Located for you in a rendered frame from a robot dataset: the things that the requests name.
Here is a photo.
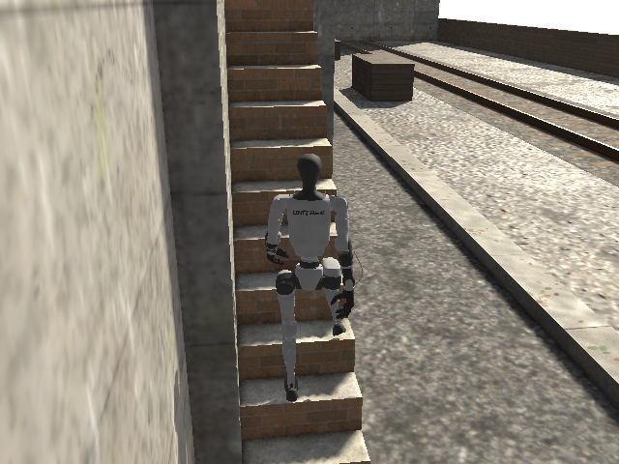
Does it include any right robot hand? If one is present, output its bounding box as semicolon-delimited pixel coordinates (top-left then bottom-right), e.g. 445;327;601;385
331;289;354;319

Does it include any robot left forearm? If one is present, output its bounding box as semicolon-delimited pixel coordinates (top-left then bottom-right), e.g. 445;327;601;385
265;231;278;255

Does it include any robot right forearm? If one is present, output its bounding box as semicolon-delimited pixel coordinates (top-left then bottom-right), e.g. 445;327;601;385
339;237;355;291

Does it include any robot head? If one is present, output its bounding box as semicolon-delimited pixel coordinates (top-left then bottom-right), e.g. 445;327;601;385
293;154;326;201

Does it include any left robot hand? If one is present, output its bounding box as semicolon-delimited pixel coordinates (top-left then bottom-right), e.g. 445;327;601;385
267;248;290;265

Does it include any robot right shin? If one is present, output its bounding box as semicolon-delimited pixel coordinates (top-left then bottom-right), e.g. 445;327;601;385
324;288;341;325

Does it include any robot left upper arm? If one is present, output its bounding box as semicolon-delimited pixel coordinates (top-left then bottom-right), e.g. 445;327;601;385
266;194;289;245

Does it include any robot right upper arm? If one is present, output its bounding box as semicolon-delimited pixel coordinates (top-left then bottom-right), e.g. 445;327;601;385
329;195;349;251

